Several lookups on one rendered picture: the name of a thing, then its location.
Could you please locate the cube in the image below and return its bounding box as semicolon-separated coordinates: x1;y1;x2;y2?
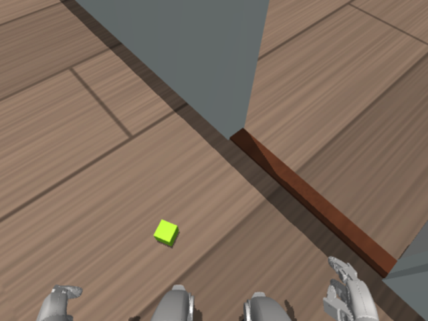
154;220;179;246

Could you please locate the left robot hand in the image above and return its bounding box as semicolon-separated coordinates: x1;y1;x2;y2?
36;285;83;321

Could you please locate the right robot hand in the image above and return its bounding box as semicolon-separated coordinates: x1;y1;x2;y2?
323;256;379;321

